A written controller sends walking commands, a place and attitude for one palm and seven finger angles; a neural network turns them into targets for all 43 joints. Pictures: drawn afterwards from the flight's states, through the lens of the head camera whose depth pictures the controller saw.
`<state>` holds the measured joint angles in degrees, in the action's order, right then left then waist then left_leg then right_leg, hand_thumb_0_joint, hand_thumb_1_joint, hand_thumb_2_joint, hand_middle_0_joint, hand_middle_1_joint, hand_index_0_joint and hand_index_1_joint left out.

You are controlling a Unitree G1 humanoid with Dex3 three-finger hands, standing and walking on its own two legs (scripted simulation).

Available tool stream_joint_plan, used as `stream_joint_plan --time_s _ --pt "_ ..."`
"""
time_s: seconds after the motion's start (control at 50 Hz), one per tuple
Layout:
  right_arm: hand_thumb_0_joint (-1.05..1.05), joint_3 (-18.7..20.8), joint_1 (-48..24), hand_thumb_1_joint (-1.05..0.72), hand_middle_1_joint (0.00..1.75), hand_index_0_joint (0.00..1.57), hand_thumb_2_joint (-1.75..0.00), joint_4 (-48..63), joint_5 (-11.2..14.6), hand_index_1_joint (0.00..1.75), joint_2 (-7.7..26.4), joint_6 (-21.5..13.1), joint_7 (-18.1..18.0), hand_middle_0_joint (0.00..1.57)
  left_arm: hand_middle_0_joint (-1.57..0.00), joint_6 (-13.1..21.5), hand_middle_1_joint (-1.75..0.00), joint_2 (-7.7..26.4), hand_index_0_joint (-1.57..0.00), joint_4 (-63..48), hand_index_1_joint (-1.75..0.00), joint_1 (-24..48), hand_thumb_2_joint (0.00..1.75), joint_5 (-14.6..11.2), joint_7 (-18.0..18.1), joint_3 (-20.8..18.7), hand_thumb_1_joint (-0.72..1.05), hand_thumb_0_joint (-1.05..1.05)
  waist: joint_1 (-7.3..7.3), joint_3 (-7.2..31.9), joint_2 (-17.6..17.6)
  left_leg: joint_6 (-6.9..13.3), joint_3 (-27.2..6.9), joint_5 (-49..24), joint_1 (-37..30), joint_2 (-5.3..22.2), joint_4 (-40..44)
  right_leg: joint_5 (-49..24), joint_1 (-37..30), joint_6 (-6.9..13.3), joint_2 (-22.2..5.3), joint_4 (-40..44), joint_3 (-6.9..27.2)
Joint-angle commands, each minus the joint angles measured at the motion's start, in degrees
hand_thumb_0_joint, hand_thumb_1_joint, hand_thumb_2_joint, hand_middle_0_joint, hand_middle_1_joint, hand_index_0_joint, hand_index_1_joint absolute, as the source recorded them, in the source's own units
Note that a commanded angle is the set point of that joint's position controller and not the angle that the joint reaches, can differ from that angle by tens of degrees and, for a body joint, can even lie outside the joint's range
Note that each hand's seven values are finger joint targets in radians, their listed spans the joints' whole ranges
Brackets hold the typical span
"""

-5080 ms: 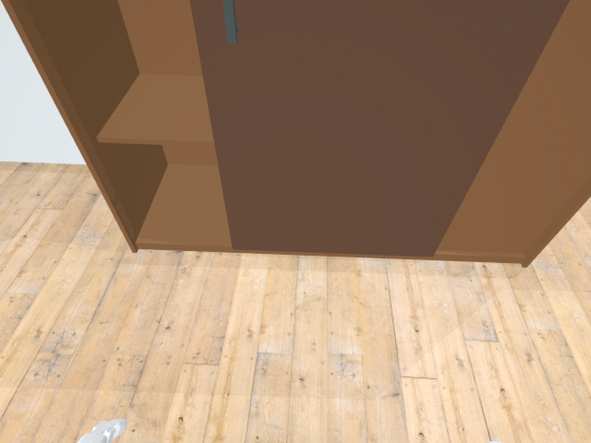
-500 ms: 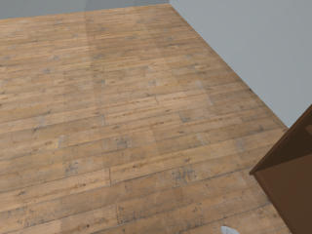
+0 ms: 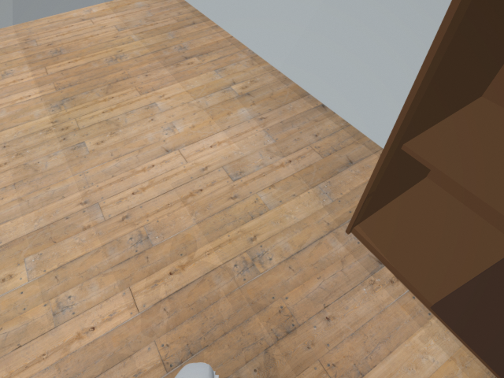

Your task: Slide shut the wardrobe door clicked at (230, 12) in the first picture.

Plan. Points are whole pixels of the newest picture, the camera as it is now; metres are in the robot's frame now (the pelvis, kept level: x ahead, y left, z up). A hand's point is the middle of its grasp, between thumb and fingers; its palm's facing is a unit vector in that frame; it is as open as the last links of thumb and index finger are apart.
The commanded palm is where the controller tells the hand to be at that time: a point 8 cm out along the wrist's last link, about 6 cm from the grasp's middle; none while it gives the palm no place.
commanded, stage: turn to face it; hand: right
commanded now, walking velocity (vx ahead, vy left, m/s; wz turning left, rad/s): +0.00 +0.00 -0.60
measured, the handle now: out of the picture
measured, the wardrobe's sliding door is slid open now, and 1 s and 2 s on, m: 0.41 0.41 0.41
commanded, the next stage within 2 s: take the last steps up to it in 1.34 s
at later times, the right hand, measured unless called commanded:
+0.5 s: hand out of the picture -0.05 -0.16 -0.17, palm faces +0.36 +0.90 -0.24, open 7.4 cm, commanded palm none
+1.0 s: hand out of the picture -0.07 -0.27 -0.16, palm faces +0.59 +0.77 -0.23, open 7.4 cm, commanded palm none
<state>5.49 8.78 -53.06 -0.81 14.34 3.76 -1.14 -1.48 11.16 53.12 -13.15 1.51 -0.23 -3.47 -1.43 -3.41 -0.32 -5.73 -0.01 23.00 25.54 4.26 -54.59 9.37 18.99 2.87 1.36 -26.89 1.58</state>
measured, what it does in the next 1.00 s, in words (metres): steps on the spot, turning right: left foot, then right foot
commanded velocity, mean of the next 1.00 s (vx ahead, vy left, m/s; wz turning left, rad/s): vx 0.00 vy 0.00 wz -0.58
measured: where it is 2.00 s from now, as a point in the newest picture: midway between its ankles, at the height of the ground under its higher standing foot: outside the picture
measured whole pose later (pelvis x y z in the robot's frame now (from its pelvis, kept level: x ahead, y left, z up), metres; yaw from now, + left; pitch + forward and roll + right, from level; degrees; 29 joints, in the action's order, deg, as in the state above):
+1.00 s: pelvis -0.05 -0.02 +0.00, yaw -36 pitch +1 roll +2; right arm 4.3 6.0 -50.6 -0.8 14.6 3.4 -1.0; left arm -1.4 11.0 52.7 -13.9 1.3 -0.1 -2.5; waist -2.1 -3.2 1.2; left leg -6.2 -1.5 21.3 26.9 4.3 -57.9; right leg 11.5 14.3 5.2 5.3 -25.5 5.0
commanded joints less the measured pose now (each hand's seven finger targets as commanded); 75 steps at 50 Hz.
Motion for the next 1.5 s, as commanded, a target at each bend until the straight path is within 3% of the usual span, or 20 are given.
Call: stream_joint_plan --time_s 0.0,0.08,0.1,0.12,0.14,0.18,0.24,0.44,0.52,0.54,0.56,0.58,0.6,0.7,1.02,1.18,1.2,1.24,1.34,1.48 --pt "0.0 -0.18 -0.8 -0.9 0.3 0.2 -0.9 5.98 0.34 0.3 2.93 -2.02 -0.02 0.2 -0.2 0.17 -0.3 13.05 -0.2 -3.82 -0.3 -0.92 0.9 0.09 0.38 -3.76 0.9 0.0 -0.8 6.7 -10.0 1.07 0.21 1.72 -1.62 -1.77 7.88 -4.54 -6.3 6.79 -13.66 8.42 19.93" --pt "0.0 0.36 7.33 -0.9 0.3 0.2 -0.9 4.61 0.69 0.3 3.89 -2.77 -0.36 0.2 -0.2 -0.47 -0.3 12.6 -0.2 -5.71 -0.3 3.29 0.9 -0.16 0.0 -4.15 0.9 0.0 3.09 8.5 -7.6 2.61 2.14 -7.19 -18.9 -3.25 28.11 -0.08 3.59 2.75 -8.65 4.37 19.09" --pt "0.0 1.05 9.59 -0.9 0.3 0.2 -0.9 4.52 0.03 0.3 7.54 -3.39 -0.7 0.2 -0.2 -0.62 -0.3 9.98 -0.2 -6.33 -0.3 3.58 0.9 -0.71 -0.34 -3.99 0.9 0.0 4.3 9.58 0.62 4.97 -4.75 -4.9 -26.69 4.13 37.41 6.78 11.39 -0.83 -4.12 -3.98 14.82" --pt "0.0 1.99 8.97 -0.9 0.3 0.2 -0.9 5.59 -1.03 0.3 13.35 -3.81 -1.08 0.2 -0.2 -0.54 -0.3 5.56 -0.2 -7.91 -0.3 2.88 0.9 -0.84 -0.35 -3.32 0.9 0.0 4.65 7.62 19.38 11.35 -23.6 0.02 -27.87 21.72 43.62 20.31 22.22 -5.95 4.26 -20.99 2.02" --pt "0.0 1.15 5.24 -0.9 0.3 0.2 -0.9 7.02 -0.37 0.3 13.13 -3.34 -1.35 0.2 -0.2 -0.64 -0.3 9.33 -0.2 -7.98 -0.3 4.46 0.9 0.03 -0.37 -3.95 0.9 0.0 3.79 4.93 14.88 13.63 -21.86 -1.65 -16.34 25.17 43.36 22.74 19.23 -5.18 0.88 -31.99 3.47" --pt "0.0 0.29 -2.63 -0.9 0.3 0.2 -0.9 8.7 -0.21 0.3 8.75 -4.0 -1.11 0.2 -0.2 -1.9 -0.3 8.37 -0.2 -5.44 -0.3 1.45 0.9 0.39 -1.14 -4.13 0.9 0.0 -0.72 1.42 12.31 11.07 -12.23 -1.82 -9.22 17.37 43.13 14.9 16.81 -5.72 -0.88 -41.63 3.14" --pt "0.0 -1.03 -0.84 -0.9 0.3 0.2 -0.9 7.9 -0.21 0.3 5.29 -4.65 -0.79 0.2 -0.2 -1.91 -0.3 8.02 -0.2 -4.0 -0.3 0.59 0.9 0.1 -1.72 -3.51 0.9 0.0 -0.78 -0.38 11.2 9.81 -1.11 -19.74 -13.27 12.3 37.63 9.42 17.33 -7.27 -2.29 -44.04 -0.27" --pt "0.0 0.22 7.84 -0.9 0.3 0.2 -0.9 4.65 -1.07 0.3 10.08 -3.86 -0.62 0.2 -0.2 -1.53 -0.3 6.56 -0.2 -6.17 -0.3 9.52 0.9 -0.67 -1.85 -1.61 0.9 0.0 4.15 2.79 13.29 12.1 4.99 -33.41 -21.37 16.99 31.65 15.27 8.87 -7.27 -3.44 -20.94 -6.92" --pt "0.0 0.89 6.85 -0.9 0.3 0.2 -0.9 4.35 -0.57 0.3 10.99 -3.19 -0.25 0.2 -0.2 -0.47 -0.3 8.05 -0.2 -5.57 -0.3 4.64 0.9 -0.67 -1.59 -1.77 0.9 0.0 1.98 6.99 11.43 8.43 9.77 -31.82 -19.13 16.51 22.7 6.9 -3.17 -5.53 -2.25 -4.79 -9.05" --pt "0.0 0.83 6.65 -0.9 0.3 0.2 -0.9 4.68 -0.1 0.3 10.13 -2.92 -0.08 0.2 -0.2 0.07 -0.3 10.57 -0.2 -4.74 -0.3 0.94 0.9 -0.53 -1.62 -2.53 0.9 0.0 -0.29 9.45 5.34 5.86 11.19 -27.47 -13.45 15.08 13.98 -1.73 -12.3 -4.41 -3.96 2.23 -5.77" --pt "0.0 0.3 6.17 -0.9 0.3 0.2 -0.9 6.84 0.39 0.3 6.7 -2.78 0.4 0.2 -0.2 0.77 -0.3 17.58 -0.2 -4.35 -0.3 -3.24 0.9 -0.22 -1.18 -4.22 0.9 0.0 -2.77 11.97 -12.94 0.97 12.92 -1.44 2.66 7.02 0.35 -21.36 -23.02 2.09 -18.33 4.58 14.33" --pt "0.0 -0.89 2.08 -0.9 0.3 0.2 -0.9 9.07 0.09 0.3 4.52 -2.43 0.25 0.2 -0.2 0.57 -0.3 21.14 -0.2 -3.01 -0.3 -7.07 0.9 -0.88 -0.61 -4.88 0.9 0.0 -4.38 12.34 -17.44 -0.21 7.14 17.18 9.99 3.43 -8.39 -39.96 -23.61 8.63 -25.96 4.41 21.42" --pt "0.0 -0.88 0.49 -0.9 0.3 0.2 -0.9 8.95 -0.16 0.3 5.46 -1.76 -0.14 0.2 -0.2 0.45 -0.3 20.21 -0.2 -2.08 -0.3 -8.14 0.9 -0.96 -0.12 -4.65 0.9 0.0 -4.52 12.43 -12.04 0.75 2.95 14.82 9.96 4.76 -12.13 -38.25 -22.59 9.69 -26.03 3.54 18.54" --pt "0.0 0.08 2.03 -0.9 0.3 0.2 -0.9 5.27 -0.07 0.3 5.48 -2.05 0.74 0.2 -0.2 1.24 -0.3 13.13 -0.2 -5.0 -0.3 2.28 0.9 -0.56 0.91 -2.23 0.9 0.0 0.29 7.34 -6.09 0.4 0.54 -1.07 7.36 2.99 -14.5 -25.59 -13.76 5.15 -14.24 5.67 10.6" --pt "0.0 -0.78 -6.22 -0.9 0.3 0.2 -0.9 8.47 0.34 0.3 4.46 -2.18 -0.31 0.2 -0.2 0.71 -0.3 12.03 -0.2 -2.96 -0.3 -5.16 0.9 0.08 1.17 -2.73 0.9 0.0 -2.05 7.22 -6.58 0.63 -2.59 1.73 4.5 -1.32 1.75 -21.36 -15.74 8.68 -12.88 6.14 24.37" --pt "0.0 -1.08 1.05 -0.9 0.3 0.2 -0.9 6.75 0.97 0.3 3.73 -2.97 -1.01 0.2 -0.2 0.08 -0.3 11.03 -0.2 -2.96 -0.3 -2.36 0.9 -0.28 0.94 -2.37 0.9 0.0 1.79 8.74 -5.37 2.85 -1.39 -8.74 -16.93 -4.27 26.34 -17.4 -4.27 5.15 -8.46 2.0 24.09" --pt "0.0 -0.93 2.81 -0.9 0.3 0.2 -0.9 6.21 0.71 0.3 5.29 -3.65 -1.17 0.2 -0.2 0.22 -0.3 9.65 -0.2 -2.9 -0.3 -2.3 0.9 -0.79 0.66 -2.22 0.9 0.0 2.58 9.44 -1.1 3.26 -3.71 -14.2 -23.94 -1.47 34.54 -11.09 0.37 2.47 -6.18 -1.48 21.14" --pt "0.0 0.19 3.86 -0.9 0.3 0.2 -0.9 6.69 -0.29 0.3 11.78 -4.06 -1.37 0.2 -0.2 0.23 -0.3 6.54 -0.2 -4.38 -0.3 -2.93 0.9 -0.88 0.75 -2.01 0.9 0.0 2.79 7.53 15.16 13.74 -24.35 -22.7 -26.14 21.75 38.74 22.66 13.95 -4.35 4.85 -21.75 4.48" --pt "0.0 -1.29 -1.86 -0.9 0.3 0.2 -0.9 6.83 0.14 0.3 4.98 -4.32 -1.0 0.2 -0.2 -2.02 -0.3 7.0 -0.2 -0.6 -0.3 -3.8 0.9 -0.07 -0.31 -2.53 0.9 0.0 -0.93 -0.96 8.42 13.05 -7.96 -18.27 -11.2 11.05 39.42 11.97 11.07 -5.02 -0.42 -41.61 3.13" --pt "0.0 -0.87 9.02 -0.9 0.3 0.2 -0.9 1.88 -0.71 0.3 6.15 -5.14 -0.54 0.2 -0.2 -1.42 -0.3 5.75 -0.2 -1.02 -0.3 2.22 0.9 0.04 -0.55 -1.43 0.9 0.0 3.43 0.46 10.06 13.44 -7.52 -11.36 -19.11 11.78 40.7 12.78 10.96 -5.96 -2.42 -29.84 -0.39"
